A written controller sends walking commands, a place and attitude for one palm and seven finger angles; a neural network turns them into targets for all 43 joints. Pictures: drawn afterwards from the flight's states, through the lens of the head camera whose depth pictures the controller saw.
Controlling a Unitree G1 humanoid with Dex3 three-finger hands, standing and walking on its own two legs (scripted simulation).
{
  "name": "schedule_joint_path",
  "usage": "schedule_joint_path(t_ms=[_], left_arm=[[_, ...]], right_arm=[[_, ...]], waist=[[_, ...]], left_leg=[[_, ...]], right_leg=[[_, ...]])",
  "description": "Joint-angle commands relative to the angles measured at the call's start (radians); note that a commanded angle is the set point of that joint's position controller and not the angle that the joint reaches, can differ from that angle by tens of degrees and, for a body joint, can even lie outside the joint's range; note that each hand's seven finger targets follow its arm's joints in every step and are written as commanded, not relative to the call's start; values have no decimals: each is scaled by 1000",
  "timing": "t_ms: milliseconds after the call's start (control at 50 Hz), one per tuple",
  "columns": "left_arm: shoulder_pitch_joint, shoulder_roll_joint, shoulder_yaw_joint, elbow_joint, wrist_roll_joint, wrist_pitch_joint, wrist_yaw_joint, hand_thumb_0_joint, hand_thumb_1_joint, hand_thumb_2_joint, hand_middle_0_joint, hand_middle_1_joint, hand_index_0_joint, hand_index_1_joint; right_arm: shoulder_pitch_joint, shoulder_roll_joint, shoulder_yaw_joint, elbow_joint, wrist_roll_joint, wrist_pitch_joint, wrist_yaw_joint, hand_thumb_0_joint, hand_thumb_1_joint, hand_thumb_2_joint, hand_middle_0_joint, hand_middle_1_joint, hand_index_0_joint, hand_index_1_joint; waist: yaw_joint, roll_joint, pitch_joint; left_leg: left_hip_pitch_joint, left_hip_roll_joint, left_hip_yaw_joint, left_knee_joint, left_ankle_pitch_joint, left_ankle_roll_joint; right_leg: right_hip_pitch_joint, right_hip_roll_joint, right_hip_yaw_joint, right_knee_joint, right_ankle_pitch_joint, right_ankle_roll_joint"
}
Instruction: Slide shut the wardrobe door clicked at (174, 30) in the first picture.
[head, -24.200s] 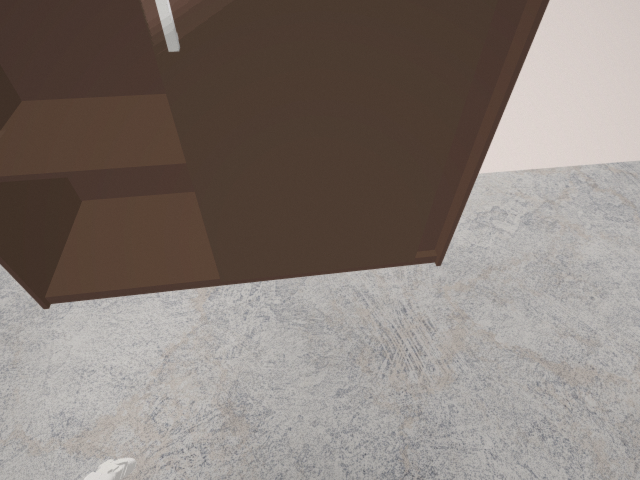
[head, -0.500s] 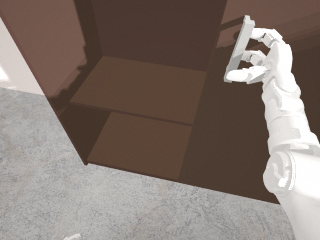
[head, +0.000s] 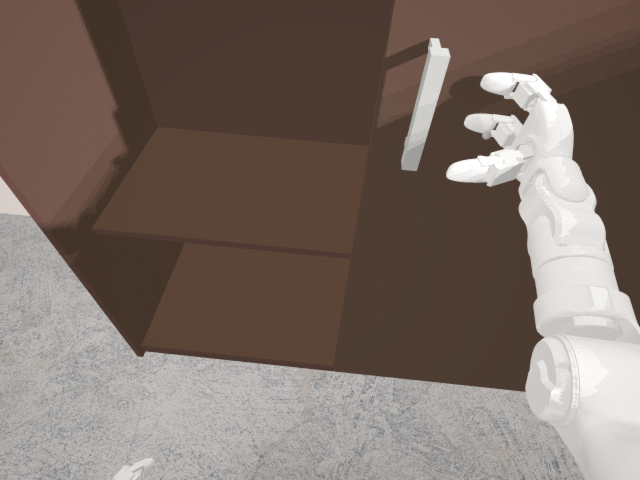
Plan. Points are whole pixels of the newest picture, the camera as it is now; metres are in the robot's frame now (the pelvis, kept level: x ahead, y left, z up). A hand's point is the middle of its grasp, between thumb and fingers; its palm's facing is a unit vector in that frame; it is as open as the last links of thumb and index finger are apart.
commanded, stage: move the hooked fingers beside the handle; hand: right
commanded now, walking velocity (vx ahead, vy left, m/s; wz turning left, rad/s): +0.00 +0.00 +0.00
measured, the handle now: (421, 107) +0.52 -0.06 +0.22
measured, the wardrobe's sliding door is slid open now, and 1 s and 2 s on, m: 0.62 0.62 0.62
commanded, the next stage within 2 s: feel for the door with the fingertips in 0.64 s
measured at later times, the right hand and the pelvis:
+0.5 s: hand (476, 131) +0.47 -0.12 +0.22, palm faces +0.00 +1.00 +0.03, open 14.0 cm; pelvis +0.01 -0.01 +0.00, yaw +1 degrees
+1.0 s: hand (463, 134) +0.46 -0.10 +0.23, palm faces -0.02 +1.00 +0.03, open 14.0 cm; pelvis +0.00 +0.00 +0.00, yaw +0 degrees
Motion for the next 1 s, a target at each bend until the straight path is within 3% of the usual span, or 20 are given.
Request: schedule_joint_path(t_ms=[0,60,120,140,180,200,260,320,360,380,420,460,500,580,640,700,800,860,900,980], left_arm=[[2,117,39,-106,10,-46,-5,0,900,900,-200,-300,-200,-300],[-13,111,43,-117,10,-40,-12,0,900,900,-200,-300,-200,-300],[-24,112,40,-117,9,-25,-9,0,900,900,-200,-300,-200,-300],[-30,110,38,-121,8,-24,-9,0,900,900,-200,-300,-200,-300],[-37,108,37,-125,10,-18,-7,0,900,900,-200,-300,-200,-300],[-45,101,34,-130,8,-18,-9,0,900,900,-200,-300,-200,-300],[-53,96,35,-132,9,-19,-10,0,900,900,-200,-300,-200,-300],[-60,96,35,-136,11,-17,-13,0,900,900,-200,-300,-200,-300],[-68,95,32,-133,11,-13,-11,0,900,900,-200,-300,-200,-300],[-62,100,32,-130,16,-8,-9,0,900,900,-200,-300,-200,-300],[-72,96,29,-140,15,-1,-8,0,900,900,-200,-300,-200,-300],[-80,90,27,-150,13,1,-9,0,900,900,-200,-300,-200,-300],[-87,88,27,-161,14,2,-11,0,900,900,-200,-300,-200,-300],[-92,94,30,-163,12,12,-8,0,900,900,-200,-300,-200,-300],[-100,96,31,-170,5,14,-2,0,900,900,-200,-300,-200,-300],[-110,91,30,-174,2,6,-1,0,900,900,-200,-300,-200,-300],[-109,92,30,-151,2,-12,2,0,900,900,-200,-300,-200,-300],[-106,88,28,-139,5,-20,0,0,900,900,-200,-300,-200,-300],[-101,92,27,-133,8,-18,-2,0,900,900,-200,-300,-200,-300],[-102,85,26,-138,12,-16,-8,0,900,900,-200,-300,-200,-300]], right_arm=[[-568,-145,-6,-236,-5,-67,-25,0,500,-300,300,1200,300,1200],[-532,-127,-5,-269,-11,-69,-40,0,500,-300,300,1200,300,1200],[-531,-131,-8,-250,-8,-58,-40,0,500,-300,300,1200,300,1200],[-551,-107,15,-256,-7,-54,-36,0,500,-300,300,1200,300,1200],[-541,-127,3,-272,-16,-55,-39,0,500,-300,300,1200,300,1200],[-543,-91,29,-280,-15,-52,-38,0,500,-300,300,1200,300,1200],[-558,-58,54,-315,-13,-49,-44,0,500,-300,300,1200,300,1200],[-510,-51,44,-341,-2,-41,-53,0,500,-300,300,1200,300,1200],[-514,-60,32,-334,2,-29,-55,0,500,-300,300,1200,300,1200],[-494,-118,-17,-319,-2,-27,-62,0,500,-300,300,1200,300,1200],[-465,-151,-46,-321,-13,-19,-66,0,500,-300,300,1200,300,1200],[-481,-132,-17,-357,-23,-22,-67,0,500,-300,300,1200,300,1200],[-453,-139,-27,-387,-24,-25,-69,0,500,-300,300,1200,300,1200],[-390,-150,-40,-374,-14,0,-60,0,500,-300,300,1200,300,1200],[-397,-163,-41,-395,-10,13,-48,0,500,-300,300,1200,300,1200],[-458,-127,5,-453,-4,4,-42,0,500,-300,300,1200,300,1200],[-487,-70,44,-415,14,10,-44,0,500,-300,300,1200,300,1200],[-506,-48,55,-385,8,15,-63,0,500,-300,300,1200,300,1200],[-488,-77,21,-338,6,15,-80,0,500,-300,300,1200,300,1200],[-493,-74,23,-343,-11,-6,-102,0,500,-300,300,1200,300,1200]], waist=[[34,21,-330],[19,33,-362],[22,83,-323],[27,78,-315],[12,32,-328],[18,14,-323],[23,5,-347],[9,52,-369],[8,58,-353],[-6,81,-345],[-16,75,-336],[-10,62,-332],[-21,23,-348],[-23,70,-321],[-15,56,-309],[1,16,-313],[15,35,-298],[15,17,-298],[6,76,-286],[-5,76,-317]], left_leg=[[75,-7,-14,-28,253,9],[96,-7,-13,-9,321,11],[96,-8,-13,-13,323,9],[94,-6,-13,-13,318,8],[100,-2,-10,-6,314,16],[81,-4,-10,-5,310,15],[67,-5,-8,-2,313,14],[94,-8,-3,3,337,15],[100,-7,-3,1,340,14],[127,-5,-4,-4,337,16],[144,-4,-9,-7,345,14],[144,-4,-8,-10,335,15],[159,-4,-9,-10,341,19],[182,-3,-9,-24,347,16],[166,-3,-14,-34,317,12],[143,-4,-15,-42,287,14],[104,-8,-12,-50,238,13],[90,-6,-13,-48,225,13],[104,-6,-13,-51,213,11],[136,-2,-17,-42,237,12]], right_leg=[[176,4,33,-29,278,-15],[206,0,31,-19,356,-13],[188,-2,28,-19,347,-18],[180,0,27,-23,336,-17],[195,-2,33,-21,362,-12],[210,-4,35,-20,366,-10],[244,-8,43,-15,391,-4],[254,-12,50,-13,432,-3],[236,-9,45,-16,419,-3],[210,-7,43,-21,408,-6],[189,-4,32,-30,391,-10],[193,-5,31,-37,385,-9],[207,-5,34,-39,405,-6],[183,-4,22,-45,382,-12],[177,-4,15,-54,336,-15],[205,-3,25,-51,322,-14],[212,-2,36,-51,279,-13],[207,3,35,-50,267,-11],[175,3,34,-58,248,-14],[171,3,26,-55,271,-14]])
